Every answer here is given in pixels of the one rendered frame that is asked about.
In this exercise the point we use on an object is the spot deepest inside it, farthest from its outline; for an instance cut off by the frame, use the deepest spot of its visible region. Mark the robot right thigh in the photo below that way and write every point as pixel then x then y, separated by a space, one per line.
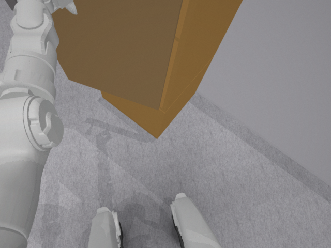
pixel 196 232

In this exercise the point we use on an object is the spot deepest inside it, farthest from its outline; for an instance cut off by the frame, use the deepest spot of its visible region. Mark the handle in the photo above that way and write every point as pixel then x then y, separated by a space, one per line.
pixel 11 3

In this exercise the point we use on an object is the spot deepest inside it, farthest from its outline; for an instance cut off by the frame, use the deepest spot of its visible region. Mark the robot left forearm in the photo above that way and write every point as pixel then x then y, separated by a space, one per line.
pixel 30 65

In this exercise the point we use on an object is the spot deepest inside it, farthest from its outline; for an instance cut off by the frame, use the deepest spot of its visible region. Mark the left robot upper arm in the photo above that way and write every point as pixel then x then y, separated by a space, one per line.
pixel 29 128

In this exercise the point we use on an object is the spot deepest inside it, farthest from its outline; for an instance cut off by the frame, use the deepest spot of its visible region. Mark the robot right foot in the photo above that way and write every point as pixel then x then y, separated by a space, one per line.
pixel 180 237

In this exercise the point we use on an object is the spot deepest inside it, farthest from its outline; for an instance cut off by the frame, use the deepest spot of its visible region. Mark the cupboard door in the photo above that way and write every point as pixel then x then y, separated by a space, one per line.
pixel 121 47

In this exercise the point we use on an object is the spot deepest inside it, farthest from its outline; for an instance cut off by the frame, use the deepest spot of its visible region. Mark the robot left hand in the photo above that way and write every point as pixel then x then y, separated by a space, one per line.
pixel 53 5

